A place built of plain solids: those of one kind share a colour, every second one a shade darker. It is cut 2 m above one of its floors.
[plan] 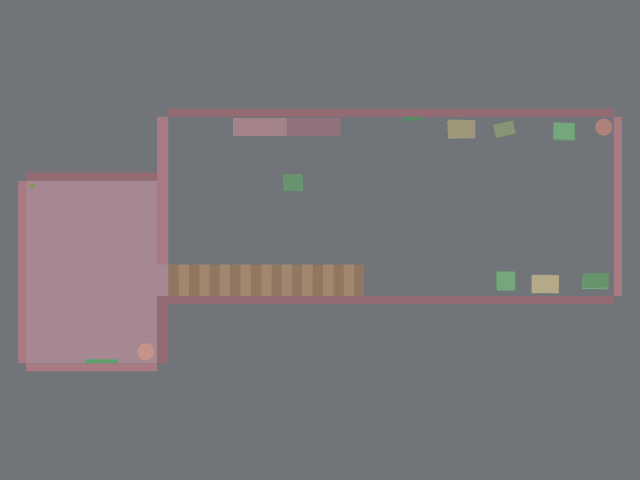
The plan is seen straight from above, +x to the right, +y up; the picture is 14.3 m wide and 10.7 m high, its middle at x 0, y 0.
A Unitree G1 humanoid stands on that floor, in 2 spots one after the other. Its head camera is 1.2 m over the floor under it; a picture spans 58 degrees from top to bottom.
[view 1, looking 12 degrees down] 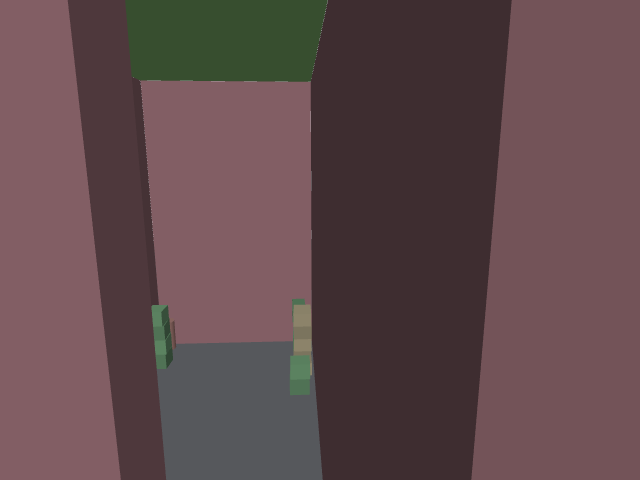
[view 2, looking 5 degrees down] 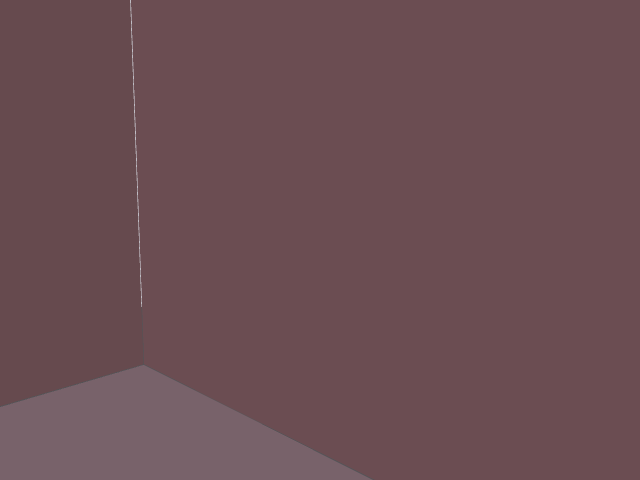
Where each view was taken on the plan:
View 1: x -4.38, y -0.90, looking -3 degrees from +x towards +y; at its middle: wall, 6.86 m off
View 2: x -5.05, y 0.28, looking -139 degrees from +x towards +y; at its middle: wall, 1.99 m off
